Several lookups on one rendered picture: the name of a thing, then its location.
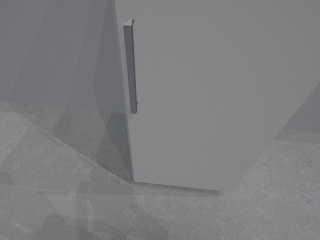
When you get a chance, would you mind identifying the fridge door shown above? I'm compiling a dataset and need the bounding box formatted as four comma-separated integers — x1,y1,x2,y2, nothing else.
115,0,320,192

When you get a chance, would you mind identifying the handle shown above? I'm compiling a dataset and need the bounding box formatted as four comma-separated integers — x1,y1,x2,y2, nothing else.
123,17,138,114

